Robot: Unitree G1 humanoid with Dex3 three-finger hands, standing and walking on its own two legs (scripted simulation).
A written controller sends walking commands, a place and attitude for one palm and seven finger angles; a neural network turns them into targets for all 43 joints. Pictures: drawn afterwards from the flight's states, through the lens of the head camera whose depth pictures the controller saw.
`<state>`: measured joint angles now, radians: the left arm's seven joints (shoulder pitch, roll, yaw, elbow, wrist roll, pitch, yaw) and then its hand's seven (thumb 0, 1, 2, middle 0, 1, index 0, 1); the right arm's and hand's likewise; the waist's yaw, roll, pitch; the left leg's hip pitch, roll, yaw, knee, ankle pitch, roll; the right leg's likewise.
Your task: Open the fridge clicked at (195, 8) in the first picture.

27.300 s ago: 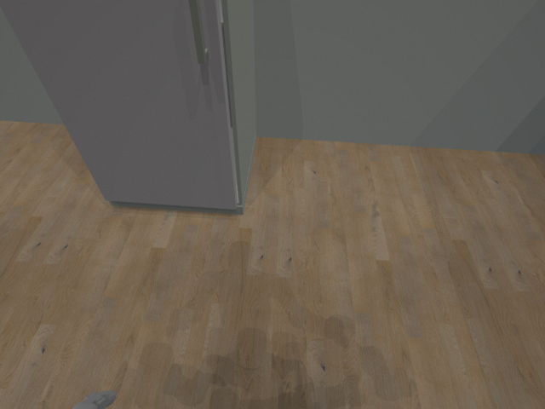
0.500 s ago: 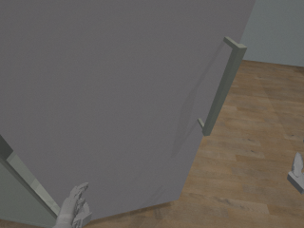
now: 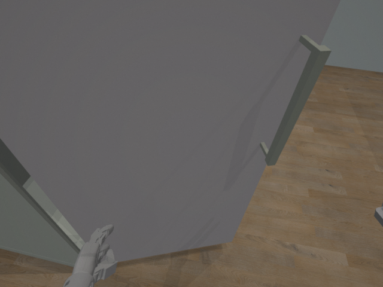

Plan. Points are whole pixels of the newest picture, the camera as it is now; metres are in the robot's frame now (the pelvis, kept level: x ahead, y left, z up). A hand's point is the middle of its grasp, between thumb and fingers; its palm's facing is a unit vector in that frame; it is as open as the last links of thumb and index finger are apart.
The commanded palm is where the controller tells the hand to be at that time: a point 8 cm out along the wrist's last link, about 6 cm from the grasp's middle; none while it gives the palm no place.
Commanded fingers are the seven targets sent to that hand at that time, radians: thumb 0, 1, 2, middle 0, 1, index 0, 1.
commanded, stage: step back with the hand held close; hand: right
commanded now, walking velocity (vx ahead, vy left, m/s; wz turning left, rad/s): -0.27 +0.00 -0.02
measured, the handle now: (285, 111) +0.42 -0.19 +0.18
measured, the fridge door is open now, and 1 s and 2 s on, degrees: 68 68 68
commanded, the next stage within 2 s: stop stepping back and stand still in 1.22 s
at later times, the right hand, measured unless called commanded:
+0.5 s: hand out of the picture +0.13 -0.29 +0.15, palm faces +0.46 +0.78 -0.42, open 7.4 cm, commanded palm +0.07 -0.32 +0.18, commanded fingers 0.00 -0.90 -0.90 0.20 0.30 0.20 0.30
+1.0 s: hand out of the picture +0.06 -0.31 +0.17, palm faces +0.48 +0.75 -0.46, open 7.4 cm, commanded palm -0.02 -0.34 +0.18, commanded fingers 0.00 -0.90 -0.90 0.20 0.30 0.20 0.30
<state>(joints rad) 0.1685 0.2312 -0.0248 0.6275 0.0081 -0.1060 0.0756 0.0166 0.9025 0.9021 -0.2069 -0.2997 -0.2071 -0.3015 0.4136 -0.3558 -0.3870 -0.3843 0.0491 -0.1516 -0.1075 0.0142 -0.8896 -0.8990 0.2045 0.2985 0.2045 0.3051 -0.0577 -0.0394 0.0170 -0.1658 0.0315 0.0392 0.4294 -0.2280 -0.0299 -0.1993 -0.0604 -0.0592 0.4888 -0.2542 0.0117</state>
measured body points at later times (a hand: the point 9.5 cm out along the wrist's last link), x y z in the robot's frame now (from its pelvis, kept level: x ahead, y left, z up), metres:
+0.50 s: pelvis -0.07 -0.02 -0.01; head -0.05 -0.04 +0.44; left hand +0.11 +0.21 -0.09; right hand +0.10 -0.32 +0.18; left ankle +0.00 +0.14 -0.74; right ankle +0.00 -0.12 -0.74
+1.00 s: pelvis -0.14 -0.03 -0.02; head -0.11 -0.06 +0.43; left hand +0.06 +0.19 -0.08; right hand +0.03 -0.35 +0.19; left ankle -0.14 +0.12 -0.70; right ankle +0.00 -0.12 -0.74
